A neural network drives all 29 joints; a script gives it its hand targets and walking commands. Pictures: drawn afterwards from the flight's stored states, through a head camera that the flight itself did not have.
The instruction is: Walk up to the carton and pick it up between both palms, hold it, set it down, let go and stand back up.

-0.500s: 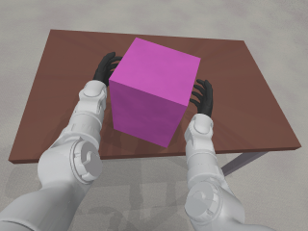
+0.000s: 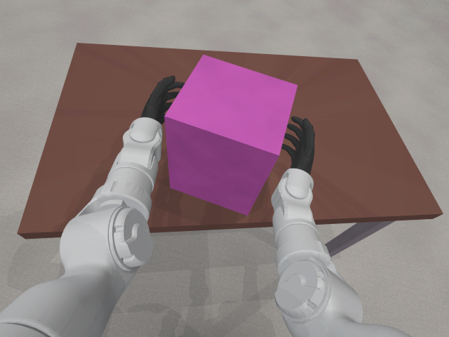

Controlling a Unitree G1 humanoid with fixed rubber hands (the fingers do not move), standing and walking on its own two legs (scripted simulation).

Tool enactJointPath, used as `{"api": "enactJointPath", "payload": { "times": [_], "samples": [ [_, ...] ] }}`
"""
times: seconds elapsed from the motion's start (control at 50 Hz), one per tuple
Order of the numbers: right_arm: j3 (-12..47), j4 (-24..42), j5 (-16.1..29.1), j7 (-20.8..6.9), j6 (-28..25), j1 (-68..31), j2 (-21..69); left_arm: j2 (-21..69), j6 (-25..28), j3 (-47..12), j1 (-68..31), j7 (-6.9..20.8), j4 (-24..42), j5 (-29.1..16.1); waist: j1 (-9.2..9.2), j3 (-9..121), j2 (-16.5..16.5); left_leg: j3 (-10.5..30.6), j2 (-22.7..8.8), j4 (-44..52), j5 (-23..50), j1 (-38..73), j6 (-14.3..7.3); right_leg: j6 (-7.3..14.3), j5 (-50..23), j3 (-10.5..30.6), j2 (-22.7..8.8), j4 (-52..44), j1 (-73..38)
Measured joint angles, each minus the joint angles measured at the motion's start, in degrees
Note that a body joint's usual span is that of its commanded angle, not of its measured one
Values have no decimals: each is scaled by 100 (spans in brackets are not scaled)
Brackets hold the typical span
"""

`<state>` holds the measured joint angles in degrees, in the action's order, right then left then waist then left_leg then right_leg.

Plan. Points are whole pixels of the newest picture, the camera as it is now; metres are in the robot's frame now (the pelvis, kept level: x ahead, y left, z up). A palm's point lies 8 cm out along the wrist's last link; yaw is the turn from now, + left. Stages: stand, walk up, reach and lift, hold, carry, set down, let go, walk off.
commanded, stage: reach and lift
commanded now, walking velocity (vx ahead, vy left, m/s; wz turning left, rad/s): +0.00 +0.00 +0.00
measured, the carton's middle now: (227, 141) +0.47 -0.03 +0.02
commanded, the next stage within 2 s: none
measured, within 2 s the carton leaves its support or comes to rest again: leaves its support in 0.32 s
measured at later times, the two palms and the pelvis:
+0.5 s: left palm (156, 118) +0.45 +0.11 +0.10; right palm (307, 166) +0.37 -0.16 +0.08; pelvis -0.02 -0.02 +0.00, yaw +1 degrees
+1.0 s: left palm (142, 110) +0.43 +0.12 +0.14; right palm (308, 156) +0.37 -0.14 +0.11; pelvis -0.01 -0.01 +0.00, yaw +1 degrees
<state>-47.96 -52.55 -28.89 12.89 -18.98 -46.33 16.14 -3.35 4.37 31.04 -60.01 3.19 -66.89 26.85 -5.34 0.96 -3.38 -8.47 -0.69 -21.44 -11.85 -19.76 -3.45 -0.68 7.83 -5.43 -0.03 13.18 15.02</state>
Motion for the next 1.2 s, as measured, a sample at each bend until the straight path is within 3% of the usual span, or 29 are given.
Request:
{"api": "enactJointPath", "payload": {
  "times": [0.22, 0.32, 0.54, 0.88, 1.04, 1.2],
  "samples": [
    [285, -733, 326, 187, -536, -70, -291, -217, 403, -476, -50, -179, -418, -281, 87, 172, -40, 69, -68, 72, 154, -199, 65, 115, -136, -69, 82, -109, 161],
    [501, -815, 591, 335, -522, -81, -321, -318, 476, -837, -94, -264, -580, -578, 52, 248, -72, 139, -79, 104, 237, -289, 90, 162, -174, -141, 100, -115, 239],
    [752, -542, 958, 463, -86, -54, -285, -365, 296, -948, -328, -232, -766, -758, 30, 251, -155, 83, -67, 188, 283, -76, 80, 167, -153, -87, 85, -33, 124],
    [1322, -328, 1522, 323, 465, 129, -531, -39, -481, -1097, 73, -370, 178, -705, 239, 57, -121, 0, -46, 81, 52, 662, 31, 72, -70, 6, 59, -118, -675],
    [1491, -372, 1764, 317, 700, 92, -623, 34, -945, -1268, 291, -420, 657, -745, 167, -83, -158, 66, -31, 51, 25, 982, 42, 59, -55, -58, 50, -160, -1052],
    [1842, -89, 2133, 227, 1037, 35, -865, 227, -1388, -1220, 364, -476, 1128, -731, 273, -195, -155, 17, -46, 60, 62, 1177, 28, 68, -69, -11, 57, -91, -1190]
  ]
}}
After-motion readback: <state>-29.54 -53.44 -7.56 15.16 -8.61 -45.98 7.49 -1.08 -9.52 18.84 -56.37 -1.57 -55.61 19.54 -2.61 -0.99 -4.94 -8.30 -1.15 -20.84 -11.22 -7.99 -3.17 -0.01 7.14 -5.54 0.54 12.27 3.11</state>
